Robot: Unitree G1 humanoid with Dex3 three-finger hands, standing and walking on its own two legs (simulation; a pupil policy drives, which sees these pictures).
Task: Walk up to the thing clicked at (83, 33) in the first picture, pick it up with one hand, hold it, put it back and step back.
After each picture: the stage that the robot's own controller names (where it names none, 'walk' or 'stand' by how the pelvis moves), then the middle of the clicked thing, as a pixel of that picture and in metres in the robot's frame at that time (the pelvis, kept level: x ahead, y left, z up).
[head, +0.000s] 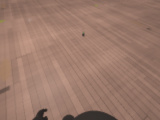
stand; (83, 34) +2.11 +0.17 -0.72
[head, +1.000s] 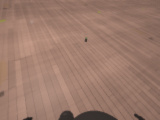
walk; (86, 39) +2.00 +0.11 -0.70
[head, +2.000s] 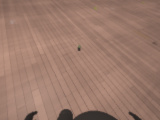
walk; (79, 48) +1.42 +0.17 -0.71
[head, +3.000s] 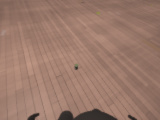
walk; (76, 66) +0.92 +0.16 -0.71
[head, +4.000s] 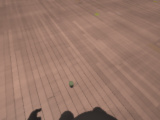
walk; (71, 84) +0.56 +0.19 -0.71
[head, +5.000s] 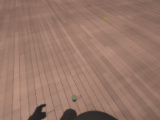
walk; (74, 98) +0.37 +0.14 -0.69
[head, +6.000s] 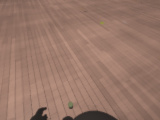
stand; (70, 105) +0.32 +0.18 -0.72
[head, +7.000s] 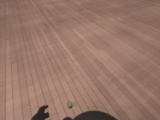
stand; (69, 104) +0.31 +0.19 -0.72
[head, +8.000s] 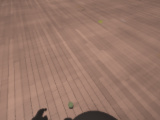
stand; (70, 105) +0.31 +0.18 -0.73
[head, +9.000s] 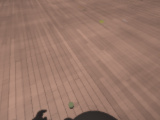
stand; (71, 105) +0.31 +0.18 -0.73
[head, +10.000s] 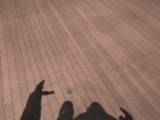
go down; (69, 90) +0.34 +0.16 -0.65
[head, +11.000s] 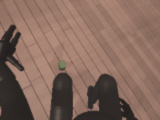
go down; (62, 65) +0.42 +0.17 -0.30
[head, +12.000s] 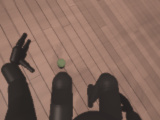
close in; (61, 64) +0.42 +0.16 -0.29
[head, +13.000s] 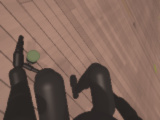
close in; (32, 57) +0.42 +0.20 -0.23
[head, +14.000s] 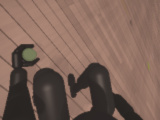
close; (28, 56) +0.41 +0.21 -0.23
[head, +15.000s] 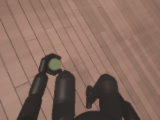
lift; (53, 65) +0.34 +0.23 -0.11
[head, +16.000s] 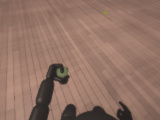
hold; (62, 75) +0.32 +0.17 +0.03
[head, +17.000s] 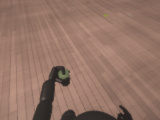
hold; (64, 78) +0.32 +0.17 +0.00
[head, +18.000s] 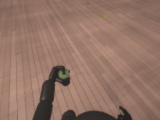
hold; (64, 77) +0.32 +0.17 +0.00
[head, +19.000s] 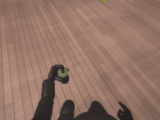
crouch; (63, 76) +0.33 +0.16 -0.05
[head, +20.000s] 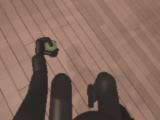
lower; (52, 49) +0.48 +0.20 -0.09
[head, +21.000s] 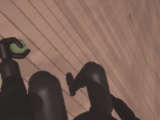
lower; (18, 50) +0.45 +0.23 -0.24
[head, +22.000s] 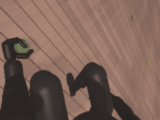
lower; (21, 50) +0.44 +0.23 -0.24
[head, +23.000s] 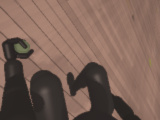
lower; (22, 50) +0.44 +0.23 -0.24
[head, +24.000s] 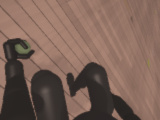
lower; (22, 50) +0.44 +0.23 -0.24
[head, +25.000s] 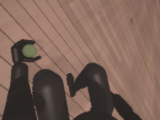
open; (28, 53) +0.43 +0.21 -0.24
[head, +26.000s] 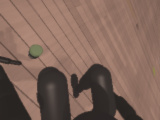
stand; (35, 52) +0.43 +0.21 -0.23
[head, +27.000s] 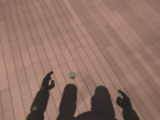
walk; (72, 75) +0.41 +0.14 -0.49
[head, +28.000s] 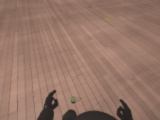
stand; (73, 100) +0.36 +0.13 -0.66
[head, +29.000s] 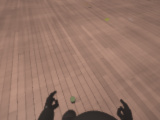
stand; (72, 100) +0.36 +0.14 -0.67
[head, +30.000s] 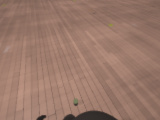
stand; (75, 102) +0.37 +0.13 -0.72
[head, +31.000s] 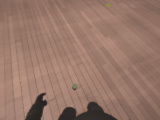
walk; (74, 87) +0.42 +0.09 -0.71
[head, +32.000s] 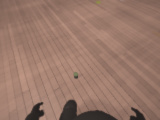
walk; (75, 75) +0.62 +0.17 -0.69
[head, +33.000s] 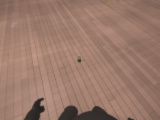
walk; (79, 59) +0.96 +0.18 -0.69
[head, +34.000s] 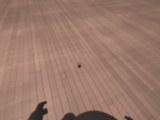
stand; (79, 65) +1.00 +0.16 -0.71
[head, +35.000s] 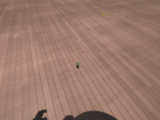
stand; (77, 65) +1.01 +0.19 -0.72
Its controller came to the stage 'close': yes
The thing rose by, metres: 0.72
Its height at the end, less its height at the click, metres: +0.00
